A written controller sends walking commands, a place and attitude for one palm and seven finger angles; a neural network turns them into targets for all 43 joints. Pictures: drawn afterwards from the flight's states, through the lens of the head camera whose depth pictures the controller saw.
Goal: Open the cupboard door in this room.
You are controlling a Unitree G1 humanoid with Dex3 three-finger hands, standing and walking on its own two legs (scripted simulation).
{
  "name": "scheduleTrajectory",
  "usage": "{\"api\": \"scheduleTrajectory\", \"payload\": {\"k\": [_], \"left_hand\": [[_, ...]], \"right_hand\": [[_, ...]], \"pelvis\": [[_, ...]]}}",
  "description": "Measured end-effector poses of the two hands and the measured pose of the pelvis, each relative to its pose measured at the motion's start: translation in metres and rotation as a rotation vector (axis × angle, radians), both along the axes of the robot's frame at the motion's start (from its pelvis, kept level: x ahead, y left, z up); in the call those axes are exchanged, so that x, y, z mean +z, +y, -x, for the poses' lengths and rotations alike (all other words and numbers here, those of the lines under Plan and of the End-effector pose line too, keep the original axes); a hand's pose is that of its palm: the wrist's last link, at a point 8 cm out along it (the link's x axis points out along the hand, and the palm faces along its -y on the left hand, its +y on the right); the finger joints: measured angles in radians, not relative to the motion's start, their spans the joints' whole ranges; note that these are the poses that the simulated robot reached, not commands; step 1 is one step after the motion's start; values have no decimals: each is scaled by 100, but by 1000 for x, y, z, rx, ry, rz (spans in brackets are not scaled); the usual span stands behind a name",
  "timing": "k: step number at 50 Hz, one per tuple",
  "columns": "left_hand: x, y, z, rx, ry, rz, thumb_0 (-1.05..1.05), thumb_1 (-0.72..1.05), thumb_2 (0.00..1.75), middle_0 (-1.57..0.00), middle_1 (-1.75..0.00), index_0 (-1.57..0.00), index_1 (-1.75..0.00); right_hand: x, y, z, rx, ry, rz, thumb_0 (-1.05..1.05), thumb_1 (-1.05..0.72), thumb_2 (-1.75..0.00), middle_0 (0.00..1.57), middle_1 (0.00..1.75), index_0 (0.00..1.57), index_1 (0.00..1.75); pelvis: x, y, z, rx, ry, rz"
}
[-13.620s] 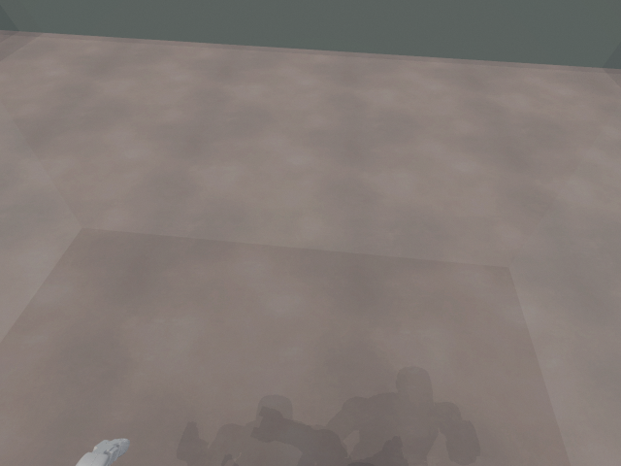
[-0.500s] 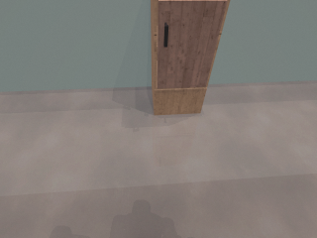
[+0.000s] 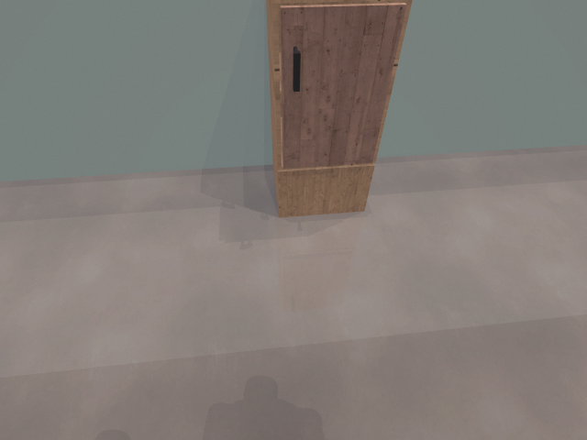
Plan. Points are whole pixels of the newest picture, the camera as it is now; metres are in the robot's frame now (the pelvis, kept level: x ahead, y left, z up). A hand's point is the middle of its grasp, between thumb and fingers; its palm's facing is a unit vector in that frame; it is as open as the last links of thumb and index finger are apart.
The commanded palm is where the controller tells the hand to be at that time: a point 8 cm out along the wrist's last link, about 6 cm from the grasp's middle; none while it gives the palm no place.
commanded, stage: look at it before walking up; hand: left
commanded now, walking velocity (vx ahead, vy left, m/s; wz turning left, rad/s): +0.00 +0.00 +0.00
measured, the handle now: (295, 69) +1.16 +0.05 -0.03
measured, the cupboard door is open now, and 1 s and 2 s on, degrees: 0 0 0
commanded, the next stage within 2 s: walk to a spot facing it in 0.42 s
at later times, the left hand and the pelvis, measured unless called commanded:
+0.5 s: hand out of the picture -0.05 +0.15 -0.18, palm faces +0.05 -0.98 -0.17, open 7.4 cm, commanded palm none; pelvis -0.02 -0.01 +0.00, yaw +0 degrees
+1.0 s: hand out of the picture +0.06 +0.16 -0.17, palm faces -0.15 -0.95 -0.28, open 7.4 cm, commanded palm none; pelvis -0.02 -0.03 -0.02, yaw -13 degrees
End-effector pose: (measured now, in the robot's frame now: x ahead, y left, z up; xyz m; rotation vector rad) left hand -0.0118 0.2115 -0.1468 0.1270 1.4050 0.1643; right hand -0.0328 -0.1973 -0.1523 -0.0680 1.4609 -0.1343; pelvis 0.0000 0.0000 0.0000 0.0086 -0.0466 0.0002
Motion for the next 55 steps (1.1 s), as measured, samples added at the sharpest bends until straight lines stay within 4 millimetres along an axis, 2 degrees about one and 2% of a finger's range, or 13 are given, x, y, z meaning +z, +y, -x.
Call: {"api": "scheduleTrajectory", "payload": {"k": [10,18,24,33,39,45,49,51,53,55], "left_hand": [[-2,-14,27,21,43,31,1,91,89,-20,-30,-19,-29],[-2,-17,44,25,78,34,1,91,89,-20,-30,-20,-29],[-1,-13,45,22,72,23,1,91,89,-20,-30,-20,-29],[-2,-6,33,-2,56,6,0,91,89,-20,-30,-19,-29],[-7,6,14,-59,63,-5,1,91,89,-20,-30,-20,-30],[-3,13,-27,-139,16,-50,1,91,89,-20,-30,-19,-29],[11,2,-68,-203,-61,-83,1,91,89,-20,-30,-19,-29],[12,-7,-87,-232,-119,-102,1,91,89,-20,-30,-19,-29],[11,-16,-99,-244,-163,-117,1,91,89,-20,-30,-19,-29],[15,-26,-102,-244,-168,-119,0,91,89,-20,-30,-19,-29]], "right_hand": [[2,-9,-5,10,-23,20,0,-91,-90,20,30,20,30],[2,-14,-3,9,-28,28,0,-91,-90,20,30,20,30],[2,-16,0,8,-29,26,0,-91,-90,20,30,20,30],[-2,-20,4,-21,-27,38,0,-91,-90,20,30,20,30],[-7,-28,9,-87,-43,64,1,-91,-90,20,30,20,30],[-14,-45,12,-150,-88,72,0,-90,-90,20,30,20,30],[-22,-63,10,-191,-118,57,0,-90,-90,20,30,20,30],[-31,-76,7,-206,-128,48,0,-90,-90,20,30,21,30],[-35,-89,-1,-203,-125,44,1,-90,-90,20,30,20,30],[-29,-101,-17,-198,-140,43,1,-90,-90,20,30,20,30]], "pelvis": [[0,-3,7,2,1,2],[0,-4,12,-1,3,3],[0,-5,15,-1,2,4],[-3,-6,21,-35,8,7],[-11,-4,28,-93,30,2],[-16,-11,28,-167,43,-21],[-16,-26,19,-215,48,-23],[-23,-38,12,-233,52,-27],[-27,-49,7,-245,53,-23],[-22,-57,0,-261,48,-26]]}}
